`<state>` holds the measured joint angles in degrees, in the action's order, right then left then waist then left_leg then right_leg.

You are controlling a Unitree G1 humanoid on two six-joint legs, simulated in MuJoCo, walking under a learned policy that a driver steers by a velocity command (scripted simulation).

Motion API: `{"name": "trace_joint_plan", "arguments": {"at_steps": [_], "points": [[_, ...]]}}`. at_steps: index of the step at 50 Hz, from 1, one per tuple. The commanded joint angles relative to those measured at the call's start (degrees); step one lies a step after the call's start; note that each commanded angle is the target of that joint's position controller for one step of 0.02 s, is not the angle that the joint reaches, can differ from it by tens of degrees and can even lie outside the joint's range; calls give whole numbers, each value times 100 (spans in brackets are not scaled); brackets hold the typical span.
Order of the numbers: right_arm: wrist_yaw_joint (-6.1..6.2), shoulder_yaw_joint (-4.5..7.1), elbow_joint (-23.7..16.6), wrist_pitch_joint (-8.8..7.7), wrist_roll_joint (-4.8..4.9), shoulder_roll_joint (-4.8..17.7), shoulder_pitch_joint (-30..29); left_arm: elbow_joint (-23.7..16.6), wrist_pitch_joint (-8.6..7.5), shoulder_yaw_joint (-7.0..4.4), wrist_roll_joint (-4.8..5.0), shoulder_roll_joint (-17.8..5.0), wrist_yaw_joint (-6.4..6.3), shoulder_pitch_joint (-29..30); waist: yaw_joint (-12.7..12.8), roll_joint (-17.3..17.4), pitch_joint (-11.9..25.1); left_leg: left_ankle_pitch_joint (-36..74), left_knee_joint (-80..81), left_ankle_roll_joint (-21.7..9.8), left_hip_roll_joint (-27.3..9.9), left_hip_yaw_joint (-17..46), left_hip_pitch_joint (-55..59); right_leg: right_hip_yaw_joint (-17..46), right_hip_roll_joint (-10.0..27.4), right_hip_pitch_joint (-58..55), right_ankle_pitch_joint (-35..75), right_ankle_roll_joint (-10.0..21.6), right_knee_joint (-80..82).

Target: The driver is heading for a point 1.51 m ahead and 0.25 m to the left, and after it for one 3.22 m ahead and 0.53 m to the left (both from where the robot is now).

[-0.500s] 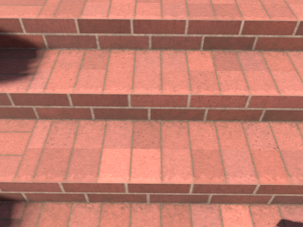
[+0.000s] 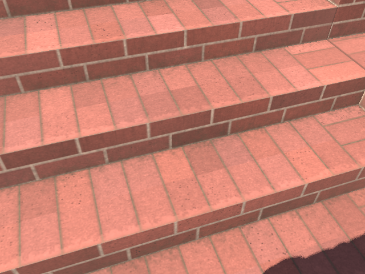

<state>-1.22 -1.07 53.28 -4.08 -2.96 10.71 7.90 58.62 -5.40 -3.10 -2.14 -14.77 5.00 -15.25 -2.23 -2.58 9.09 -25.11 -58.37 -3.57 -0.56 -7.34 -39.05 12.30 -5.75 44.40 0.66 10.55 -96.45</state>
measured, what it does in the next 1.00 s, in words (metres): climbs: right foot 0.15 m higher, then left foot 0.15 m higher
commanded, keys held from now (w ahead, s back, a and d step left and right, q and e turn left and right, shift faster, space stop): w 0.60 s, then w+q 0.40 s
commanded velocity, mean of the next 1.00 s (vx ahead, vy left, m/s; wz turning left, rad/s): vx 0.50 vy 0.00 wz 0.05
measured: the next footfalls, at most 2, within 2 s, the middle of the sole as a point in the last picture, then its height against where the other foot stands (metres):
right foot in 0.46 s outside the picture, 0.15 m higher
left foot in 0.98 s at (159, 193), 0.15 m higher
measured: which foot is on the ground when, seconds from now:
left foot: down 0.00-0.50, up 0.52-0.96, down 0.98-1.00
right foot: up 0.00-0.44, down 0.46-1.00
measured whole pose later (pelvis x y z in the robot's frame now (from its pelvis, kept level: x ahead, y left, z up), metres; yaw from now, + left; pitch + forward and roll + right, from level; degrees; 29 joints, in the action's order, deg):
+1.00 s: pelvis +0.57 -0.03 +0.24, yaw +5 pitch +7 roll +3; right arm -5.3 -2.4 43.7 0.1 -1.0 7.5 -0.5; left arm 61.3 -6.3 0.8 -5.2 -9.1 5.5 -21.4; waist 0.0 -4.2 7.8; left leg -28.3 -72.9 -6.3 2.0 -6.4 -53.1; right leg -15.8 8.1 1.5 -12.9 3.3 -16.3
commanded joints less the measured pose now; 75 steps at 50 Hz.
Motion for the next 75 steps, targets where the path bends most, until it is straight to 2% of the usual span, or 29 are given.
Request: {"name": "trace_joint_plan", "arguments": {"at_steps": [1, 9, 16, 19, 22, 23, 25, 26, 27, 31, 33, 37, 41, 43, 46, 49, 50, 51, 52, 53, 55, 59, 62, 66, 69, 71, 73, 74, 75], "points": [[73, -119, 416, -52, 52, -630, 29, -240, 186, 206, -26, 619, -91, -98, 507, 212, -527, -200, 3564, -987, -1186, 2828, 1154, 264, 457, 2077, 11, 326, -1308], [-107, -131, 1265, -124, -506, -238, 2093, -780, 293, 465, 6, 398, -60, 1206, -80, 486, -894, 924, 4317, -1221, -1357, 1708, 3281, -302, 634, 4763, -489, 379, -2450], [-198, -304, 1744, -194, -617, -429, 3439, -1909, 539, 724, 7, 489, -134, 3171, -453, 567, -1083, 1720, 5061, -1036, -1433, 1031, 3740, -1524, 1518, 4705, 213, 353, -199], [-444, -253, 1340, -284, -103, -93, 2801, -2211, 819, 772, -99, 774, 127, 3804, -82, 1132, -945, 3914, 5664, -1140, -1434, 258, 1631, -2189, 1119, 838, -1310, -9, 1107], [-422, 22, 1199, -437, 25, 831, 2747, -1967, 681, 562, -15, 446, 153, 2843, 416, 1367, -498, 8727, 4516, -1017, -1611, 54, 3996, -2592, 396, 52, -2005, -82, 3092], [101, 250, 1210, -328, 414, 932, 2780, -1256, 315, 449, 331, 610, -261, 703, 980, 1085, -219, 9593, 2968, -569, -1514, 2, 4287, -2723, 13, -1349, -3312, -48, 3770], [186, 253, 760, -543, 713, 406, 3131, -924, 201, 21, 189, -384, -551, -866, 1384, 2, 1418, 6192, -672, -47, -556, 295, 1049, 1567, 2115, -4864, -2145, 737, 5164], [69, 419, 544, -565, 590, 364, 2206, -831, 298, -185, 223, -856, -596, -775, 1410, -452, 1474, 1553, -3465, 137, 422, 620, 540, 3776, 2560, -4375, -2001, 1084, 7446], [12, 466, 52, -521, 413, -4, 1791, -881, 247, -223, 188, -918, -525, 122, 802, -315, 1098, 1634, -4832, 52, 36, 1338, -248, 3204, 2598, -3976, -2159, 922, 7362], [185, 240, -991, -158, 217, -790, 933, -19, -19, 82, -20, 790, -471, 371, -216, 37, -861, 1726, -5658, -364, -180, 1499, -1411, 841, 2091, -1539, -2861, 25, 7264], [-428, 146, -369, 34, 248, -506, 1119, -143, 132, 95, -300, 510, -120, 353, -17, 323, -922, 2062, -6012, -1210, -8, 2022, -2266, 355, 2262, -1597, -1412, 445, 7618], [-444, 15, -571, 37, 235, -213, 414, 257, 108, 333, -484, 826, -143, 366, -285, 274, -889, 1681, -7814, -1667, 207, 2042, -4116, -626, 2200, -2289, -1515, 281, 8120], [-383, -109, -1206, 202, 228, -12, -1086, 278, 10, 410, -671, 407, -199, -468, 23, 84, -376, 2670, -5497, -1183, -364, 770, -3627, -2021, 1490, -2445, -1316, 6, 8516], [-404, -116, -1325, 361, 212, 168, -1651, -7, 72, 429, -533, 228, -84, -327, 195, -32, -467, 1909, -3719, -916, -601, 356, -2147, -2359, 1730, -1986, -835, 110, 9389], [-490, -107, -1251, 539, 152, -23, -1081, -11, -135, 300, -166, -634, -2, -690, -159, -489, -345, 837, -2533, -514, -3, -195, -1142, -2579, 2318, -3347, 4370, 402, 8720], [-370, 86, -1164, 374, 222, 263, -368, 139, -188, 83, -235, -869, 67, -899, -264, -902, -30, 168, -59, -525, 818, -432, -495, -2676, 2459, -5302, 7082, 547, 7077], [-216, 219, -854, 292, 263, 602, 479, 71, -194, 163, -505, -274, 36, -1380, -106, -237, 910, 2795, -430, -1073, 632, 801, 1746, -2626, 2057, -3829, 6569, 109, 5731], [-101, 247, -559, 256, 296, 817, 1480, 4, -142, 236, -562, -243, 161, -1561, -414, 396, 1655, 1702, 910, -1562, 127, 2707, 3631, -2159, 1574, -2106, 3997, -195, 4568], [-117, 384, -111, 299, -35, 1265, 2796, -333, 5, 133, -267, -218, 249, -262, -1064, 1301, 924, 672, 2982, -1817, -557, 4915, 4286, -1451, 447, 124, -727, -551, 2571], [-59, 558, 127, 173, -96, 1508, 3013, -395, 59, 180, -46, -26, 263, -68, -1054, 1391, 497, -303, 3291, -1559, -818, 5488, 4143, -312, 344, 1240, -463, -488, 613], [-87, 377, 555, 29, -72, 534, 2403, -535, -21, 269, -190, 236, -24, 381, -498, 877, -295, -418, 2886, -1546, -613, 4891, 2840, 116, 291, 2136, -147, -233, -1150], [-218, 49, 668, 25, -16, -263, 736, -908, 145, 428, -214, 281, -200, 565, 636, 73, -248, 1423, 3056, -1225, -334, 3179, 1548, -319, 586, 2644, -640, 67, -1985], [-210, 55, 778, -114, -281, -38, 1319, -1064, 175, 498, -44, 289, -209, 1189, 344, 710, -603, 1383, 3588, -1267, -204, 2676, 913, -1082, 735, 2525, -1369, -22, -2490], [-198, -11, 1327, -231, -455, -40, 2654, -1911, 135, 672, -90, 223, -399, 2701, -151, 77, -535, 844, 3637, -949, -354, 3075, 2312, -950, 1037, 3647, -1694, -28, -734], [-433, -35, 587, -343, 14, 75, 1714, -2432, 390, 794, -108, 698, -361, 3525, 96, 933, -1013, 1751, 5206, -1286, -662, 2822, -512, -2088, 1084, -10, -2016, -577, 1183], [-506, 211, 480, -422, 208, 939, 1781, -2521, 525, 651, 47, 331, -184, 3276, 493, 1204, -508, 6984, 4755, -1417, -864, 2809, -16, -2407, 359, -1452, -1500, -819, 1851], [-512, 478, 340, -523, 281, 1284, 1439, -2012, 425, 285, 101, -478, -326, 1521, 983, 1185, 159, 9564, 2950, -818, -807, 2438, 2510, -1814, 124, -1833, -1614, -583, 4068], [-484, 355, 476, -510, -35, 336, 2060, -1555, 368, 192, -42, -602, -371, -83, 979, -29, 2069, 7709, 666, -513, -298, 2358, 1715, 49, 1145, -4516, 712, 409, 4288], [-568, 203, 477, -432, -151, -403, 2466, -1135, 329, 188, -161, -769, -381, -1164, 1120, -1611, 2417, 1433, -1395, -276, 940, 2367, -870, 3735, 2783, -6075, -1166, 1621, 6594]]}}
Over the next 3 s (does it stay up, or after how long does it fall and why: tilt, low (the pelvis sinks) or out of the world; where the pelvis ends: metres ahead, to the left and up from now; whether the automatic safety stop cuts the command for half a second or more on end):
stays up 1.59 0.38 0.80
